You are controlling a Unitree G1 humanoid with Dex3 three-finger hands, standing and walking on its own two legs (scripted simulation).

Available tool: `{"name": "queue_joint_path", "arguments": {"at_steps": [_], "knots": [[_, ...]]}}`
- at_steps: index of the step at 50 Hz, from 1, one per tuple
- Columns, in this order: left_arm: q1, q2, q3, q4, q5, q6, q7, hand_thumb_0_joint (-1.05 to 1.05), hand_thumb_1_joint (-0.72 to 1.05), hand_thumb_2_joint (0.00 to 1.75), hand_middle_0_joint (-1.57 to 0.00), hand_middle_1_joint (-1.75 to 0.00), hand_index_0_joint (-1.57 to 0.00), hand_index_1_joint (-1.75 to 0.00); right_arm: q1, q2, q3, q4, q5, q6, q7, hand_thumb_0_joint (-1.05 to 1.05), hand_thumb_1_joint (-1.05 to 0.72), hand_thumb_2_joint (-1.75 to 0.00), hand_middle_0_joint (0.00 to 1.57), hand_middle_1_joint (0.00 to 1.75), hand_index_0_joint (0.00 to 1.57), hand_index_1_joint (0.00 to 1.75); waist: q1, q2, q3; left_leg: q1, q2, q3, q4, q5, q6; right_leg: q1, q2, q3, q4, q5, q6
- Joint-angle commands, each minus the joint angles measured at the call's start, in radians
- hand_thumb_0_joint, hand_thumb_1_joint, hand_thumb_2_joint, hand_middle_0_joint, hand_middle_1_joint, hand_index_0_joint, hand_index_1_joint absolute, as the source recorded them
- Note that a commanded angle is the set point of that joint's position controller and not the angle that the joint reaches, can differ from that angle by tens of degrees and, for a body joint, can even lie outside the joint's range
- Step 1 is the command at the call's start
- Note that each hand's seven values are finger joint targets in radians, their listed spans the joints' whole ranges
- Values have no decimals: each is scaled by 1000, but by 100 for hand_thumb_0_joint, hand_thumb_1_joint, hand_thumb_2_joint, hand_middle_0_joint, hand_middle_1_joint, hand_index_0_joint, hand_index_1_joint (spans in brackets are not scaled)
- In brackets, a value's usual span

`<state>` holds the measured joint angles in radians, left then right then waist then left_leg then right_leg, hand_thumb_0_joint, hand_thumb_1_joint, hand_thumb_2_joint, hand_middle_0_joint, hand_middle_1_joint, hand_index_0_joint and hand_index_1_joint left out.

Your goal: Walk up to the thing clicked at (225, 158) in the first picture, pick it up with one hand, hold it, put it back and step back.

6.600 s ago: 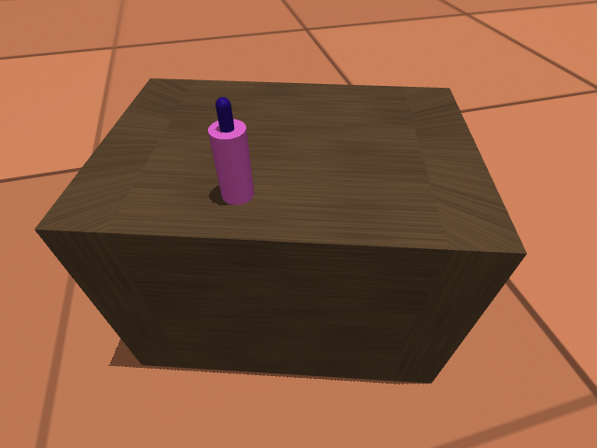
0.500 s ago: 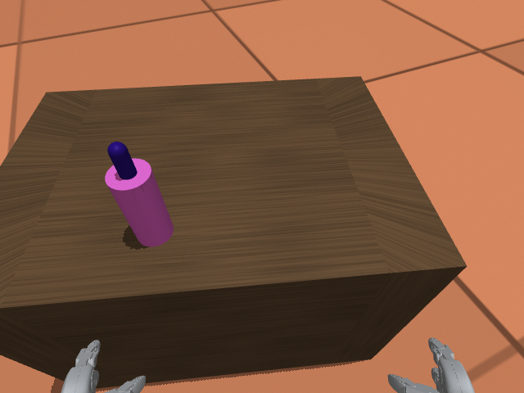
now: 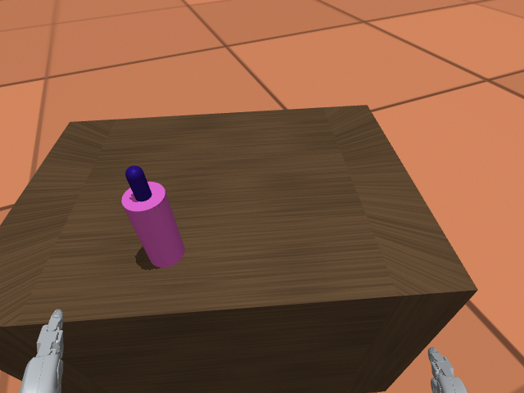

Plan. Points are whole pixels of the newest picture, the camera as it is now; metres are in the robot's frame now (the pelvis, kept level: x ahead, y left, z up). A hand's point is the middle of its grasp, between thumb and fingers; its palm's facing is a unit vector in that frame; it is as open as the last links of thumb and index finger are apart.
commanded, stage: rise first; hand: left
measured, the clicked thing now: (152, 216) +0.44 +0.23 +0.04
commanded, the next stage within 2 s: go down in 0.86 s
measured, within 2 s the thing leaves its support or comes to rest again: neither
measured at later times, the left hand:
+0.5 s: hand (60, 381) +0.16 +0.27 +0.05, palm faces +0.35 -0.85 -0.40, open 17.5 cm
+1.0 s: hand (42, 370) +0.16 +0.27 +0.08, palm faces +0.36 -0.83 -0.42, open 17.6 cm
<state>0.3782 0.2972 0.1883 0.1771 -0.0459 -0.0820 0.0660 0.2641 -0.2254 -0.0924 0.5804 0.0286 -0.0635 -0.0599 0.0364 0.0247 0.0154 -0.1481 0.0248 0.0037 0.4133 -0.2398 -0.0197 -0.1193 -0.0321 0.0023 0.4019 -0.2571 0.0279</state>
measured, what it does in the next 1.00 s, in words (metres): stands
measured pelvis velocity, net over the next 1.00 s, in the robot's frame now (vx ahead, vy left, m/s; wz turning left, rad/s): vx -0.02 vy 0.00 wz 0.02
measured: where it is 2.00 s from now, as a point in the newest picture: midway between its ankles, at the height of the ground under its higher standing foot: outside the picture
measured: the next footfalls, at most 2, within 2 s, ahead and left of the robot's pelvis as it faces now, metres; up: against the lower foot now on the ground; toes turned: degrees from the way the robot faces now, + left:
none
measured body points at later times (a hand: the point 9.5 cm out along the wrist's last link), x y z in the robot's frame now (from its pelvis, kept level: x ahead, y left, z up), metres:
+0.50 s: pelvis -0.02 -0.01 +0.00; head -0.02 -0.02 +0.45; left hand +0.14 +0.31 +0.07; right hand +0.15 -0.27 -0.09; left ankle -0.01 +0.13 -0.74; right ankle -0.03 -0.14 -0.74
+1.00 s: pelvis -0.02 +0.00 +0.00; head -0.02 -0.01 +0.45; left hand +0.14 +0.32 +0.11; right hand +0.15 -0.26 -0.09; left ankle -0.01 +0.13 -0.74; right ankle -0.03 -0.14 -0.74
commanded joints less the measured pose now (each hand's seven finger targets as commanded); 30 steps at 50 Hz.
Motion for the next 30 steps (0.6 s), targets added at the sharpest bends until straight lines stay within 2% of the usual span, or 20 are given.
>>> {"name": "queue_joint_path", "arguments": {"at_steps": [1,2,4,5,6,7,10,11,12,15,16,19,20,21,24,26,27,28,29,30], "knots": [[-51,191,127,-242,-2,-69,11,0,-54,1,-3,-4,-3,-4,-68,-155,-76,-162,-6,-49,-7,0,54,-2,5,5,5,5,0,1,-81,51,-15,42,-47,284,14,11,32,-60,-36,267,-31],[-40,183,120,-255,-2,-71,9,0,-54,1,-4,-4,-4,-4,-64,-149,-78,-144,-7,-47,-7,0,54,-2,5,5,5,5,3,14,-77,51,-16,43,-46,296,13,11,30,-59,-33,277,-31],[-53,203,145,-294,-2,-79,11,0,-54,1,-4,-4,-4,-4,-104,-151,-74,-171,-9,-51,-7,0,54,-2,5,5,5,5,10,22,-91,55,-19,43,-45,296,12,21,29,-58,-36,276,-30],[-45,207,152,-286,-3,-82,10,0,-54,1,-4,-4,-4,-4,-81,-161,-88,-141,-10,-51,-8,0,54,-2,5,5,5,5,5,23,-72,53,-19,43,-44,284,13,18,29,-59,-38,263,-30],[-49,195,143,-323,-2,-88,9,0,-54,2,-4,-4,-4,-4,-103,-137,-65,-154,-10,-52,-5,0,54,-2,5,5,5,5,15,39,-72,52,-21,44,-52,268,13,15,29,-59,-40,246,-33],[-27,206,161,-306,-1,-88,9,0,-54,2,-4,-5,-4,-5,-78,-157,-100,-120,-13,-50,-9,0,53,-3,5,5,5,5,7,34,-73,58,-23,47,-48,266,15,12,26,-58,-43,248,-31],[-23,202,163,-329,-3,-99,3,0,-54,2,-4,-4,-4,-4,-95,-133,-69,-140,-13,-56,-5,0,54,-3,5,5,5,5,7,9,-62,50,-26,47,-48,242,22,10,23,-58,-52,232,-25],[-17,205,171,-319,-3,-102,3,0,-54,2,-3,-4,-3,-4,-68,-147,-90,-117,-14,-53,-6,0,54,-3,5,5,5,5,4,-4,-53,48,-26,48,-48,238,23,6,23,-58,-55,230,-24],[-21,197,158,-337,-2,-107,0,0,-55,3,-4,-5,-4,-5,-95,-125,-67,-116,-12,-53,-3,0,53,-3,5,5,5,5,16,12,-43,43,-28,48,-57,219,22,2,23,-60,-58,206,-27],[-16,205,174,-344,-3,-121,-4,0,-55,2,-4,-5,-4,-5,-94,-146,-89,-133,-13,-59,-5,0,53,-3,5,5,5,5,3,-12,-50,49,-27,48,-57,200,26,-5,22,-59,-64,192,-24],[-23,202,177,-349,-2,-126,-6,0,-56,3,-4,-5,-4,-5,-98,-140,-78,-130,-15,-62,-4,0,53,-3,5,5,5,5,2,-18,-44,52,-26,45,-60,189,26,-5,24,-60,-63,181,-23],[-28,225,200,-376,-5,-140,-5,0,-56,3,-4,-4,-4,-5,-101,-139,-80,-111,-12,-64,-4,0,53,-3,5,5,5,5,14,6,-37,42,-31,45,-63,181,24,-16,21,-61,-67,167,-26],[-19,221,196,-371,-4,-142,-6,0,-56,3,-4,-5,-4,-5,-88,-133,-85,-74,-13,-64,-4,0,53,-3,5,5,5,5,12,12,-21,37,-32,45,-66,166,24,-22,20,-60,-69,155,-25],[-25,233,214,-372,-3,-145,-5,0,-55,3,-4,-5,-4,-5,-95,-157,-104,-87,-16,-68,-6,0,53,-3,5,5,5,5,9,4,-32,43,-31,45,-66,162,25,-19,20,-58,-70,152,-24],[-33,231,216,-402,-4,-162,-5,0,-56,3,-4,-5,-4,-5,-125,-154,-92,-128,-13,-77,-5,0,53,-4,5,5,5,5,11,-1,-47,49,-30,40,-70,157,25,-9,23,-61,-69,143,-27],[-43,241,224,-398,-2,-171,-3,0,-55,4,-4,-5,-4,-5,-111,-145,-88,-110,-13,-79,-6,0,53,-4,5,5,5,5,8,8,-37,46,-35,43,-68,149,27,-17,19,-58,-74,136,-25],[-43,226,213,-389,-2,-174,-6,0,-55,4,-4,-5,-4,-5,-101,-131,-81,-86,-14,-80,-5,0,54,-4,5,5,5,5,7,-3,-22,40,-35,41,-70,136,27,-25,20,-60,-76,122,-24],[-39,222,214,-375,-1,-173,-6,0,-56,4,-4,-5,-4,-6,-100,-113,-75,-49,-15,-79,-3,0,53,-4,5,5,5,5,17,14,-5,26,-36,43,-75,121,27,-31,18,-60,-79,108,-26],[-54,228,215,-391,-1,-177,-6,0,-56,5,-4,-5,-4,-6,-110,-143,-98,-64,-16,-82,-5,0,53,-4,5,5,5,5,9,20,-21,32,-35,42,-76,115,27,-26,18,-58,-77,108,-26],[-55,232,219,-394,-1,-182,-5,0,-57,4,-4,-5,-4,-6,-139,-156,-100,-87,-15,-87,-5,0,53,-4,5,5,5,5,12,12,-35,38,-34,39,-76,119,27,-23,18,-60,-73,109,-26]]}}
